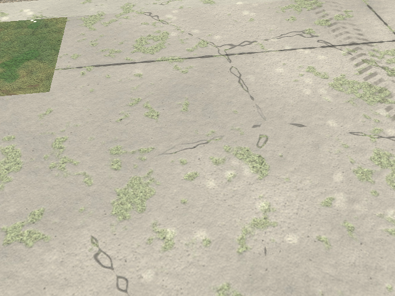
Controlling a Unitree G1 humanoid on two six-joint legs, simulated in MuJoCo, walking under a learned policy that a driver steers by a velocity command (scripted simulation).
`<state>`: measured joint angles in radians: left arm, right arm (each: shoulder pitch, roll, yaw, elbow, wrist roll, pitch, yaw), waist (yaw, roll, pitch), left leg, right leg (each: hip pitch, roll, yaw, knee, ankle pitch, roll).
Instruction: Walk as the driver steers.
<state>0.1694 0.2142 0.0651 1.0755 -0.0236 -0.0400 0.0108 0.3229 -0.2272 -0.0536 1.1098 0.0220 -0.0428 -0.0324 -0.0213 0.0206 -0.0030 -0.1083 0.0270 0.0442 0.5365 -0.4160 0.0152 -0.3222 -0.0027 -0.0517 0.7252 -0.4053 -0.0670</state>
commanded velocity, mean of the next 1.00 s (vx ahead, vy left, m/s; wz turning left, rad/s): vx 0.45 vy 0.00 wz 0.00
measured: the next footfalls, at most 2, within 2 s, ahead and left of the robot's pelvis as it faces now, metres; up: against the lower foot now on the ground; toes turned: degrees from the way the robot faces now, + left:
left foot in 0.58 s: +0.43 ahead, +0.13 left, +0.00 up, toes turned +3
right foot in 1.14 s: +0.75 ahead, -0.11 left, +0.00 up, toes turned -3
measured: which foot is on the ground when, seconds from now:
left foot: down 0.00-0.08, up 0.10-0.56, down 0.58-1.00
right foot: down 0.00-0.60, up 0.62-1.00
